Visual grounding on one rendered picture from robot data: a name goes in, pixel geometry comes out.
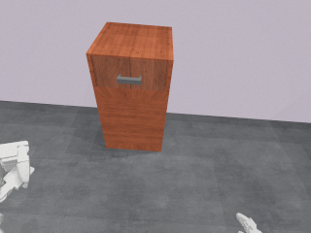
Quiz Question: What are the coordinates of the cabinet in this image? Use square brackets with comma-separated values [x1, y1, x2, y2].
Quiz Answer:
[86, 21, 174, 151]

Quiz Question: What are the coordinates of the robot left hand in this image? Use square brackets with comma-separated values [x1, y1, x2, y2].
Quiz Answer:
[0, 141, 35, 204]

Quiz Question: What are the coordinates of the robot right hand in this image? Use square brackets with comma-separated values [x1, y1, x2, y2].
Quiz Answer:
[236, 213, 261, 233]

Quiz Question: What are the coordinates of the handle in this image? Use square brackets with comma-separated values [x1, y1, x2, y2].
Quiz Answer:
[117, 74, 142, 85]

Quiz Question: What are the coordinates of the drawer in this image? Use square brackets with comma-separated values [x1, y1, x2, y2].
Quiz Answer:
[91, 55, 168, 91]

